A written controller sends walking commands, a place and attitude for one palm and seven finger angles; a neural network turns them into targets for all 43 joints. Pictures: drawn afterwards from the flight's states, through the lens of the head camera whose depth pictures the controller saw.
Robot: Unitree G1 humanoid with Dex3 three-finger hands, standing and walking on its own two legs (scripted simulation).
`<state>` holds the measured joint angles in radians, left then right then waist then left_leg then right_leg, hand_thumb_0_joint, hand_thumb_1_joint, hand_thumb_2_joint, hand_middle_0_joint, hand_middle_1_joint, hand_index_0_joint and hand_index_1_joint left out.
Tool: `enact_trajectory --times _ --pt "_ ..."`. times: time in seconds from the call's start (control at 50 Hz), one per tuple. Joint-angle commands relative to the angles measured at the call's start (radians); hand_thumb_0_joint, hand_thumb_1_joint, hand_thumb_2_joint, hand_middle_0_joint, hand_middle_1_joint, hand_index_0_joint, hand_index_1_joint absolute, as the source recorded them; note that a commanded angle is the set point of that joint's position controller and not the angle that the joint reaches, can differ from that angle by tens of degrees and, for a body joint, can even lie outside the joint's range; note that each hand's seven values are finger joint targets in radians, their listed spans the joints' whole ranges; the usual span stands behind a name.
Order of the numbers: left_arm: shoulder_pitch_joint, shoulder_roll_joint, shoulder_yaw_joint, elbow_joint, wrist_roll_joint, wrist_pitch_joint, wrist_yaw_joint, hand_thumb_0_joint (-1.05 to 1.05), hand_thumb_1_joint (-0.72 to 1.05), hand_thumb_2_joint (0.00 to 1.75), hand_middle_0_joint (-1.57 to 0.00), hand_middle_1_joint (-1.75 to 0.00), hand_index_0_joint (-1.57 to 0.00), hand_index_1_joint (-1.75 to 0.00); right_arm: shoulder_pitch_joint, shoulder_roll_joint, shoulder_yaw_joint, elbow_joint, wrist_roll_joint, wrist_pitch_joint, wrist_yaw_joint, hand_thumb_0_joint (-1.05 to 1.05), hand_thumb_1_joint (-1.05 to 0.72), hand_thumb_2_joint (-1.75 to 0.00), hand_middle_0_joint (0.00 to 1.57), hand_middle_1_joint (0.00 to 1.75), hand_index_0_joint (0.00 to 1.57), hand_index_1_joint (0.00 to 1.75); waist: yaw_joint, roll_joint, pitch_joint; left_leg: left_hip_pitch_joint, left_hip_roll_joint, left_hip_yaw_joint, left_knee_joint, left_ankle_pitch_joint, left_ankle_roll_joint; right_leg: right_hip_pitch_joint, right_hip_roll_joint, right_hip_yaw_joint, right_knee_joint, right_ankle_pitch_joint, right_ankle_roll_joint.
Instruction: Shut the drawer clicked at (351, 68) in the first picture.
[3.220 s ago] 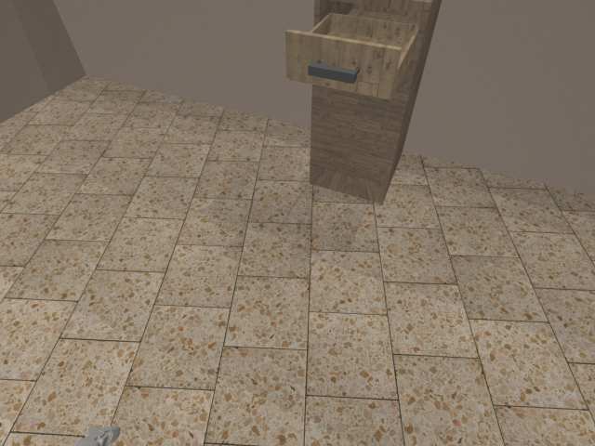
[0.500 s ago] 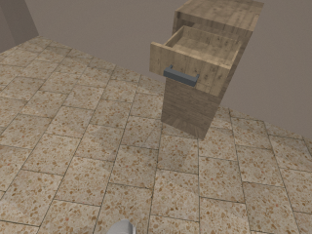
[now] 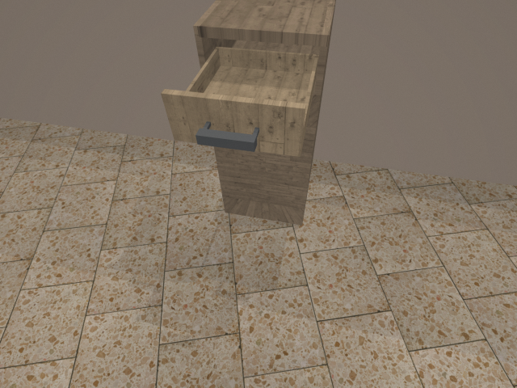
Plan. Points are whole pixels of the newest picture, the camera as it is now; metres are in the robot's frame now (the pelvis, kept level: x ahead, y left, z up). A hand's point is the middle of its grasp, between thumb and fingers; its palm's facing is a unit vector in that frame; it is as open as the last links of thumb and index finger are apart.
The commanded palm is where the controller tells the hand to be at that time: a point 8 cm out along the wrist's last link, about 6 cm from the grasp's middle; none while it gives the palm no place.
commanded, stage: turn to face it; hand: left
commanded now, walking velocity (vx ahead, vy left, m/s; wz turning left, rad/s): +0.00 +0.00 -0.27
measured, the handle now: (229, 133) +0.64 +0.11 +0.01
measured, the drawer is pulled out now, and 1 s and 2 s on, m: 0.30 0.30 0.30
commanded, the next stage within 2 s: take the last steps up to it in 0.20 s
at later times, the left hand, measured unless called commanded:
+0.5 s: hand out of the picture +0.05 +0.18 -0.17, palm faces -0.04 -0.99 -0.15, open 7.3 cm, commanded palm none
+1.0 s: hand (220, 344) +0.23 +0.09 -0.16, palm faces -0.20 -0.97 -0.17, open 7.3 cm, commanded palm none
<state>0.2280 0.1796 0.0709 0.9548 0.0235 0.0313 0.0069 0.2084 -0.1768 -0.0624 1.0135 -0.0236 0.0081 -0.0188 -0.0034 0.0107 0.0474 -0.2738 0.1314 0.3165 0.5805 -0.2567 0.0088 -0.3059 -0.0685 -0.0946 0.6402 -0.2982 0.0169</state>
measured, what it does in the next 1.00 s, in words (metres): steps on the spot: left foot, then right foot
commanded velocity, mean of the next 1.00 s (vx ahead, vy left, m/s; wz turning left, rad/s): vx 0.22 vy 0.00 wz -0.10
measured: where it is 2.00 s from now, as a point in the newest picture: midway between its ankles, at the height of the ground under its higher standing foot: (285, 374)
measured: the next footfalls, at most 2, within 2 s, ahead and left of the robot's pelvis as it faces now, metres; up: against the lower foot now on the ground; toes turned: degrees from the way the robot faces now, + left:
left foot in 0.46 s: +0.02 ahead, +0.11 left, +0.00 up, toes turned -3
right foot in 0.98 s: +0.18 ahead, -0.17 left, +0.00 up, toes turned -17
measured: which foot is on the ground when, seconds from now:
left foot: down 0.00-0.00, up 0.02-0.44, down 0.46-0.98, up 1.00-1.00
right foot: down 0.00-0.48, up 0.50-0.96, down 0.98-1.00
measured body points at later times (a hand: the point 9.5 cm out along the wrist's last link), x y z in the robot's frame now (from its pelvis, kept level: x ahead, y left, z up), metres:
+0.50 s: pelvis -0.01 +0.01 +0.01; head -0.01 +0.03 +0.46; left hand +0.05 +0.23 -0.16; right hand -0.02 -0.23 -0.13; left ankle -0.02 +0.11 -0.73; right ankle +0.02 -0.10 -0.72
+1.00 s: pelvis +0.08 -0.05 +0.00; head +0.11 -0.06 +0.45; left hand +0.24 +0.15 -0.14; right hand -0.09 -0.20 -0.15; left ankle -0.02 +0.10 -0.72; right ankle +0.14 -0.16 -0.73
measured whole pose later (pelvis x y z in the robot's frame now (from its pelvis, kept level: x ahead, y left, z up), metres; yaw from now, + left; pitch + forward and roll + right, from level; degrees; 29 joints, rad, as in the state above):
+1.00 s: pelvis +0.08 -0.05 +0.00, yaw -9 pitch -1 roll +1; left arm 0.10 0.15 0.05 1.00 0.02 -0.05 -0.02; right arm 0.52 -0.09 -0.03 1.19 -0.02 -0.04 -0.02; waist -0.07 0.00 0.08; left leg -0.06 0.06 0.10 0.61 -0.47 -0.02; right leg -0.37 -0.05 -0.12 0.58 -0.19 -0.05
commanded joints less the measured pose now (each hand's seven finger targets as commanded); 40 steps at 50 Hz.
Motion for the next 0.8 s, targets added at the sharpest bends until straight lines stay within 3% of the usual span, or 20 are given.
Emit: enact_trajectory --times 0.0,0.02,0.04,0.1,0.12,0.16,0.3,0.36,0.4,0.42,0.44,0.46,0.48,0.52,0.54,0.58,0.62,0.66,0.72,0.78 --pt "0.180 0.234 0.038 -0.022 0.003 -0.034 0.017 0.00 0.90 0.90 -0.20 -0.30 -0.20 -0.30 -0.032 -0.059 -0.008 -0.115 0.008 0.003 0.006 0.00 -0.90 -0.90 0.20 0.30 0.20 0.30 0.078 -0.330 -0.066 -0.272 -0.020 -0.151 0.312 -0.366 -0.058 0.167 -0.344 0.450 -0.365 0.455 -0.191" --pt "0.162 0.213 0.029 -0.025 -0.001 -0.030 0.021 0.00 0.90 0.90 -0.20 -0.30 -0.20 -0.30 -0.035 -0.067 -0.011 -0.108 0.008 0.014 0.002 0.00 -0.90 -0.90 0.20 0.30 0.20 0.30 0.062 -0.217 -0.064 -0.258 -0.012 -0.239 0.406 -0.327 -0.051 0.136 -0.322 0.379 -0.359 0.432 -0.224" --pt "0.112 0.194 0.032 -0.027 -0.001 -0.036 0.026 0.00 0.90 0.90 -0.20 -0.30 -0.20 -0.30 -0.021 -0.073 -0.011 -0.095 0.006 0.017 0.003 0.00 -0.90 -0.90 0.20 0.30 0.20 0.30 0.038 -0.281 -0.063 -0.275 -0.009 -0.259 0.450 -0.279 -0.050 0.126 -0.264 0.370 -0.362 0.420 -0.207" --pt "0.014 0.153 0.021 -0.058 -0.007 -0.036 0.025 0.00 0.90 0.90 -0.20 -0.30 -0.20 -0.30 0.055 -0.079 -0.017 -0.044 0.003 0.021 0.005 0.00 -0.90 -0.90 0.20 0.30 0.20 0.30 -0.008 -0.142 -0.072 -0.261 -0.021 -0.288 0.534 -0.116 -0.065 0.124 -0.182 0.261 -0.348 0.350 -0.182" --pt "0.014 0.150 0.021 -0.061 -0.009 -0.037 0.022 0.00 0.90 0.90 -0.20 -0.30 -0.20 -0.30 0.064 -0.080 -0.017 -0.038 0.002 0.021 0.005 0.00 -0.90 -0.90 0.20 0.30 0.20 0.30 -0.007 -0.120 -0.077 -0.242 -0.026 -0.286 0.522 -0.098 -0.069 0.115 -0.169 0.249 -0.350 0.328 -0.177" --pt "0.017 0.148 0.024 -0.061 -0.007 -0.038 0.022 0.00 0.90 0.90 -0.20 -0.30 -0.20 -0.30 0.073 -0.075 -0.019 -0.032 0.002 0.023 0.002 0.00 -0.90 -0.90 0.20 0.30 0.20 0.30 -0.001 -0.121 -0.076 -0.231 -0.035 -0.285 0.477 -0.087 -0.075 0.130 -0.157 0.244 -0.362 0.292 -0.179" --pt "0.065 0.166 0.035 -0.033 0.002 -0.027 0.018 0.00 0.90 0.90 -0.20 -0.30 -0.20 -0.30 0.041 -0.059 -0.005 -0.045 0.003 0.016 -0.010 0.00 -0.90 -0.90 0.20 0.30 0.20 0.30 0.039 -0.106 -0.072 -0.160 -0.061 -0.284 0.243 -0.185 -0.061 0.165 -0.185 0.364 -0.389 0.162 -0.230" --pt "0.057 0.167 0.034 -0.018 0.003 -0.028 0.012 0.00 0.90 0.90 -0.20 -0.30 -0.20 -0.30 0.092 -0.048 -0.001 -0.034 0.000 -0.003 -0.005 0.00 -0.90 -0.90 0.20 0.30 0.20 0.30 0.032 -0.123 -0.082 -0.049 -0.083 -0.266 0.090 -0.199 -0.039 0.120 -0.166 0.401 -0.425 -0.087 -0.228" --pt "0.019 0.162 0.031 -0.019 -0.005 -0.026 0.006 0.00 0.90 0.90 -0.20 -0.30 -0.20 -0.30 0.195 -0.041 0.006 0.001 -0.001 -0.019 -0.005 0.00 -0.90 -0.90 0.20 0.30 0.20 0.30 -0.016 -0.117 -0.071 0.137 -0.107 -0.238 -0.106 -0.115 -0.018 -0.015 -0.116 0.367 -0.395 -0.226 -0.185" --pt "0.006 0.138 0.026 -0.018 -0.010 -0.025 0.001 0.00 0.90 0.90 -0.20 -0.30 -0.20 -0.30 0.252 -0.051 0.007 0.022 0.000 -0.028 -0.011 0.00 -0.90 -0.90 0.20 0.30 0.20 0.30 -0.043 -0.068 -0.065 0.246 -0.086 -0.271 -0.212 -0.122 -0.002 -0.108 -0.060 0.316 -0.322 -0.273 -0.144" --pt "0.001 0.085 0.017 -0.032 -0.016 -0.025 -0.007 0.00 0.90 0.90 -0.20 -0.30 -0.20 -0.30 0.287 -0.115 -0.005 0.029 -0.010 -0.036 -0.016 0.00 -0.90 -0.90 0.20 0.30 0.20 0.30 -0.057 0.146 -0.025 0.293 0.071 -0.499 -0.354 -0.311 0.058 -0.262 0.047 0.213 -0.121 -0.290 -0.093" --pt "-0.017 0.054 0.009 -0.056 -0.012 -0.030 -0.013 0.00 0.90 0.90 -0.20 -0.30 -0.20 -0.30 0.303 -0.193 -0.019 0.007 -0.011 -0.032 -0.019 0.00 -0.90 -0.90 0.20 0.30 0.20 0.30 -0.071 0.317 0.033 0.261 0.276 -0.752 -0.478 -0.478 0.133 -0.385 0.132 0.044 0.118 -0.240 -0.052" --pt "-0.075 0.086 0.018 -0.070 0.002 -0.033 -0.016 0.00 0.90 0.90 -0.20 -0.30 -0.20 -0.30 0.269 -0.198 -0.016 -0.006 -0.011 -0.033 -0.021 0.00 -0.90 -0.90 0.20 0.30 0.20 0.30 -0.078 0.240 0.126 0.142 0.321 -0.798 -0.528 -0.495 0.184 -0.418 0.066 0.118 0.253 -0.194 -0.055" --pt "-0.038 0.084 0.024 -0.024 0.011 -0.034 -0.029 0.00 0.90 0.90 -0.20 -0.30 -0.20 -0.30 0.178 -0.105 0.011 -0.011 -0.005 -0.048 -0.021 0.00 -0.90 -0.90 0.20 0.30 0.20 0.30 -0.019 0.138 0.173 0.053 0.203 -0.606 -0.507 -0.336 0.144 -0.362 0.044 0.134 0.390 -0.060 -0.050" --pt "-0.009 0.068 0.020 -0.006 0.010 -0.036 -0.035 0.00 0.90 0.90 -0.20 -0.30 -0.20 -0.30 0.167 -0.095 0.016 -0.014 -0.003 -0.057 -0.021 0.00 -0.90 -0.90 0.20 0.30 0.20 0.30 -0.003 0.090 0.154 0.078 0.153 -0.524 -0.491 -0.234 0.124 -0.359 0.049 0.121 0.437 0.001 -0.042" --pt "0.011 0.054 0.015 0.010 0.005 -0.040 -0.038 0.00 0.90 0.90 -0.20 -0.30 -0.20 -0.30 0.207 -0.080 0.025 0.007 0.003 -0.073 -0.024 0.00 -0.90 -0.90 0.20 0.30 0.20 0.30 0.000 0.095 0.113 0.142 0.109 -0.431 -0.461 -0.044 0.112 -0.370 0.039 0.107 0.473 0.070 -0.028" --pt "-0.003 0.051 0.010 0.010 0.004 -0.040 -0.034 0.00 0.90 0.90 -0.20 -0.30 -0.20 -0.30 0.265 -0.069 0.026 0.036 0.006 -0.083 -0.028 0.00 -0.90 -0.90 0.20 0.30 0.20 0.30 -0.012 0.112 0.088 0.223 0.114 -0.409 -0.434 0.086 0.131 -0.414 0.019 0.101 0.475 0.086 -0.017" --pt "-0.040 0.050 0.005 0.002 0.003 -0.041 -0.034 0.00 0.90 0.90 -0.20 -0.30 -0.20 -0.30 0.315 -0.061 0.025 0.056 0.008 -0.088 -0.030 0.00 -0.90 -0.90 0.20 0.30 0.20 0.30 -0.031 0.079 0.072 0.291 0.126 -0.406 -0.418 0.192 0.153 -0.439 0.005 0.084 0.433 0.084 -0.008" --pt "-0.111 0.034 -0.007 -0.017 0.001 -0.043 -0.036 0.00 0.90 0.90 -0.20 -0.30 -0.20 -0.30 0.355 -0.067 0.020 0.087 0.002 -0.089 -0.028 0.00 -0.90 -0.90 0.20 0.30 0.20 0.30 -0.049 0.108 0.084 0.312 0.148 -0.387 -0.405 0.272 0.172 -0.423 -0.026 0.049 0.297 0.059 -0.001" --pt "-0.183 0.017 -0.015 -0.030 -0.002 -0.049 -0.038 0.00 0.90 0.90 -0.20 -0.30 -0.20 -0.30 0.386 -0.064 0.016 0.113 -0.004 -0.083 -0.025 0.00 -0.90 -0.90 0.20 0.30 0.20 0.30 -0.074 0.133 0.104 0.297 0.143 -0.360 -0.388 0.321 0.163 -0.357 -0.020 0.011 0.159 0.032 -0.010"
